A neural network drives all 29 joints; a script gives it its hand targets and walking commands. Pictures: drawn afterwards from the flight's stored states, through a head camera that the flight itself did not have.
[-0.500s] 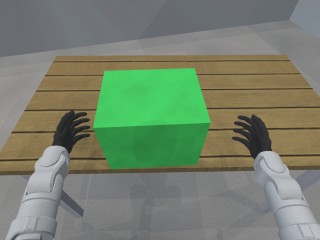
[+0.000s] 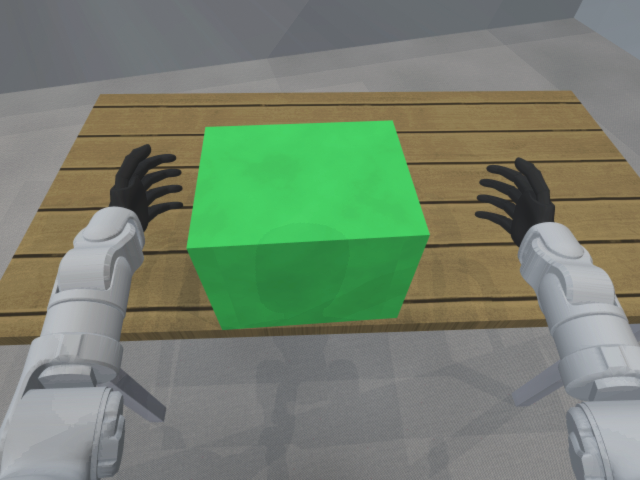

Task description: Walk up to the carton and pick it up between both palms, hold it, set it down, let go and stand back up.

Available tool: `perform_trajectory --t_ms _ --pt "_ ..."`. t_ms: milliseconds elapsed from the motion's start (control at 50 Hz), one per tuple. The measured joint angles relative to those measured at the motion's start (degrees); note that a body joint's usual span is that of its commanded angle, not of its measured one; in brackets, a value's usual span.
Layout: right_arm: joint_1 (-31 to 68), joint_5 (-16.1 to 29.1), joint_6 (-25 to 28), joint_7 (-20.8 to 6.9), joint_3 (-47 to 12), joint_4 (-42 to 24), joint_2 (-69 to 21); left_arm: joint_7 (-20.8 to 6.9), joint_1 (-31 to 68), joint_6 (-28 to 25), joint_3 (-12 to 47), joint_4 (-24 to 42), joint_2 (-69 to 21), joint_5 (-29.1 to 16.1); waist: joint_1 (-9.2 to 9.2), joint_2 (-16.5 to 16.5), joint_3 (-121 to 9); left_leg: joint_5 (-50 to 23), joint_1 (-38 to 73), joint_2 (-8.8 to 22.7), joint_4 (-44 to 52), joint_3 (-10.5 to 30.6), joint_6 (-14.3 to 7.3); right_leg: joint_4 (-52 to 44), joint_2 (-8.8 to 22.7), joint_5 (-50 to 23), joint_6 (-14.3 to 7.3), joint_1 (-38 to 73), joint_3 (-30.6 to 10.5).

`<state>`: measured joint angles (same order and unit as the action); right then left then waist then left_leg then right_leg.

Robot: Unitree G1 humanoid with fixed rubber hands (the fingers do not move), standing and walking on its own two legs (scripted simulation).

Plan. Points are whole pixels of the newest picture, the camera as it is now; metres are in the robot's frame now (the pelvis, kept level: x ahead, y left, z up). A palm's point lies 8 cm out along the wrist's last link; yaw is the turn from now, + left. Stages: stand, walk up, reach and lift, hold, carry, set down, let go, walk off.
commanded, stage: reach and lift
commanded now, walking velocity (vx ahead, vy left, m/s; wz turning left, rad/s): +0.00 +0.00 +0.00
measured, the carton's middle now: (305, 227) +0.46 +0.04 +0.02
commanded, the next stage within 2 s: none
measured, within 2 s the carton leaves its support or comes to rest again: neither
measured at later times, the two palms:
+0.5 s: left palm (131, 151) +0.46 +0.25 +0.16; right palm (531, 162) +0.45 -0.24 +0.16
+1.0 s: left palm (152, 202) +0.46 +0.25 +0.08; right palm (492, 206) +0.46 -0.22 +0.07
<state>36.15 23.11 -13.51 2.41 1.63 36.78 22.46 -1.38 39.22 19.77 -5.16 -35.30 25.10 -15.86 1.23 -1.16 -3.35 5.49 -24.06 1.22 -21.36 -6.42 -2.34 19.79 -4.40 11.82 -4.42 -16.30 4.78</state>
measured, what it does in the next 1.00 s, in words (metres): stands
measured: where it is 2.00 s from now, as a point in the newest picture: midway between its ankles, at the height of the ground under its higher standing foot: outside the picture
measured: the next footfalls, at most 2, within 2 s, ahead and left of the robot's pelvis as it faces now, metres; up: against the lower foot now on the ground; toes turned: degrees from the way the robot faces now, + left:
none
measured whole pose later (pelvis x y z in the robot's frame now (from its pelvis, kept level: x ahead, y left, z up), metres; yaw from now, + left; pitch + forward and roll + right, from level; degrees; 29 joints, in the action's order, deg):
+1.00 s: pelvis +0.00 +0.00 -0.01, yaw +0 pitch +20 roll -2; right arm 53.4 23.2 0.3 0.2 -2.1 65.1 22.5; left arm -1.4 56.8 -0.4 2.0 -67.8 23.8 -15.9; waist 0.0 0.6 -9.8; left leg 6.4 -40.1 1.8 -26.4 -5.1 -2.3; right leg 24.2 -4.7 12.7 -4.3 -31.7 6.2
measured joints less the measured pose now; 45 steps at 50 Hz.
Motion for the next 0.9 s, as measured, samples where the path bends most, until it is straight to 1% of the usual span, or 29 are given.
perform_trajectory --t_ms 140,200,320,460,560,620,700,760,820,900 --pt "5.64 0.35 -0.88 -1.38 0.19 5.16 1.42 1.51 5.99 0.69 1.86 -4.73 0.66 -0.98 -0.08 0.27 -1.16 0.16 -2.57 0.16 -0.80 -0.15 -0.21 0.40 -0.07 -0.15 0.17 -2.44 -0.14" --pt "7.89 0.86 -1.11 -1.78 -0.04 6.68 2.15 1.94 8.15 1.40 2.37 -5.40 0.66 -0.94 -0.28 0.57 -1.47 0.27 -3.52 0.26 -1.14 -0.15 -0.26 0.36 -0.14 -0.27 0.26 -3.22 -0.15" --pt "11.86 0.18 -1.41 -1.91 0.47 9.04 3.10 1.99 11.89 2.61 2.79 -7.05 0.76 -1.18 -0.47 1.23 -2.63 0.46 -5.08 0.29 -1.58 0.06 -0.37 0.10 -0.20 -0.41 0.45 -4.39 0.02" --pt "17.04 1.51 -2.58 -2.56 -1.29 14.15 4.71 2.09 17.25 2.61 4.45 -12.98 1.88 -2.28 -0.57 1.02 -3.31 0.39 -5.75 0.13 -1.34 0.12 -0.40 0.24 -0.06 -0.25 0.45 -5.21 0.08" --pt "20.89 1.19 -2.57 -2.95 -1.12 17.69 5.15 2.15 20.84 1.97 6.40 -16.76 2.58 -3.13 -0.56 1.07 -3.79 0.44 -7.11 0.20 -1.72 0.45 -0.27 0.34 -0.15 -0.24 0.36 -6.36 0.40" --pt "22.68 1.35 -2.02 -2.93 -1.58 19.68 5.15 1.91 22.09 1.22 6.73 -18.37 2.53 -2.77 -0.47 1.15 -4.30 0.36 -7.88 0.18 -1.69 0.60 -0.21 0.38 -0.14 -0.26 0.43 -7.12 0.54" --pt "23.81 1.65 -0.58 -2.94 -2.67 21.43 4.91 1.18 22.82 -0.81 6.50 -20.05 2.14 -1.89 -0.49 1.24 -4.44 0.32 -8.30 0.19 -1.64 0.67 -0.17 0.35 -0.17 -0.26 0.48 -7.54 0.58" --pt "23.84 1.49 1.01 -2.71 -3.46 23.40 4.26 0.18 23.03 -3.09 5.92 -22.76 1.67 -0.74 -0.45 1.18 -4.10 0.23 -8.16 0.13 -1.43 0.69 -0.17 0.36 -0.12 -0.24 0.56 -7.50 0.60" --pt "22.52 0.88 3.57 -2.42 -3.85 24.67 3.26 -0.39 22.26 -6.54 5.80 -25.59 1.18 0.04 -0.50 1.00 -4.04 0.17 -8.56 0.10 -1.44 0.65 -0.14 0.77 -0.07 -0.08 0.54 -8.09 0.58" --pt "19.61 0.87 8.07 -2.41 -4.42 25.96 1.94 -0.49 19.95 -12.64 6.11 -28.73 0.10 0.35 -0.84 1.02 -4.87 0.41 -10.92 0.27 -2.53 0.80 -0.04 1.90 -0.15 0.28 0.29 -10.42 0.77"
